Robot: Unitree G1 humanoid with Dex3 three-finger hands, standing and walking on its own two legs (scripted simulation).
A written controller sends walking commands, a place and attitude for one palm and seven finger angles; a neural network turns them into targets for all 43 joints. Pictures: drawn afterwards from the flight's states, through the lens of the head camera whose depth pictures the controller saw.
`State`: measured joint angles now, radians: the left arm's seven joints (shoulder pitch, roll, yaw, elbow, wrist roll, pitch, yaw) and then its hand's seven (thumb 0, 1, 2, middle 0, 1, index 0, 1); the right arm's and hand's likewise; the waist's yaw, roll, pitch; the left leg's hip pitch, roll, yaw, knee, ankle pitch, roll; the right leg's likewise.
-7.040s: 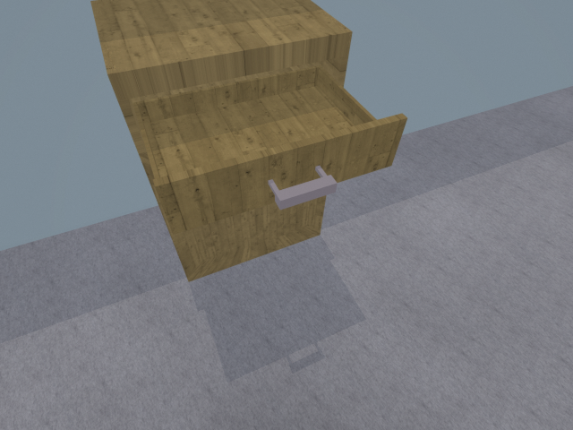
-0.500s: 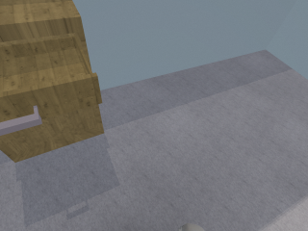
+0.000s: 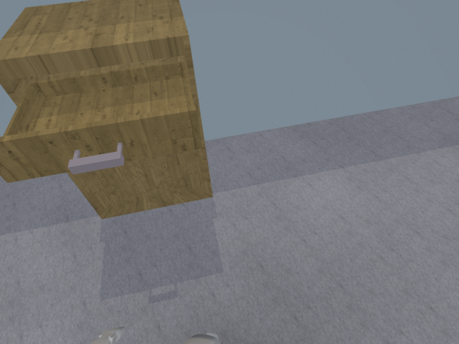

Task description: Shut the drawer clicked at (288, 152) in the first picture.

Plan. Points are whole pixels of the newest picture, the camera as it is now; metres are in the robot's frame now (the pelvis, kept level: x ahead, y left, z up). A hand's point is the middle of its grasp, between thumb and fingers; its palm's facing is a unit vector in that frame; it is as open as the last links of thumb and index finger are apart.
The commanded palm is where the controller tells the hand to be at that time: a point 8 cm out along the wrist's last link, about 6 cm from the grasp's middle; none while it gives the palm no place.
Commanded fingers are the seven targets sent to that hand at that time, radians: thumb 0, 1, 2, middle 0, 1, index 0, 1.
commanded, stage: turn to face it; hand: left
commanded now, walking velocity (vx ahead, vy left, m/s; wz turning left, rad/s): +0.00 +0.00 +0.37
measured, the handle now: (97, 156) +0.56 +0.36 -0.03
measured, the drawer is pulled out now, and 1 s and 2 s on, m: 0.30 0.30 0.30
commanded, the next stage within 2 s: take the last steps up to it in 0.20 s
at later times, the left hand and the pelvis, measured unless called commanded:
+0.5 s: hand out of the picture -0.06 +0.26 -0.18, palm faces +0.25 -0.95 -0.20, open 7.3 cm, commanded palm none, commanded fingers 0.00 0.90 0.90 -0.20 -0.30 -0.20 -0.30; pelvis -0.01 +0.06 +0.01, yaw +10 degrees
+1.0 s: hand (132, 330) +0.18 +0.22 -0.15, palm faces +0.19 -0.96 -0.20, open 7.3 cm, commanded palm none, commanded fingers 0.00 0.90 0.90 -0.20 -0.30 -0.20 -0.30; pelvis +0.10 +0.02 -0.01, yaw +12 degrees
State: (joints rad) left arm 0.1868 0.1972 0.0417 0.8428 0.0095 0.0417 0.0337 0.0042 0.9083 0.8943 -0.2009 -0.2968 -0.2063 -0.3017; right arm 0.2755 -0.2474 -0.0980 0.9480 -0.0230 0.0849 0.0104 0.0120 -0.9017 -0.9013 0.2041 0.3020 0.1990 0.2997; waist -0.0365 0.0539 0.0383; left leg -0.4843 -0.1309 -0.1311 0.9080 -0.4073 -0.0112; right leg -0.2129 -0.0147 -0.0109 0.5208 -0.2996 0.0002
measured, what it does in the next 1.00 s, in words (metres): walks ahead: left foot, then right foot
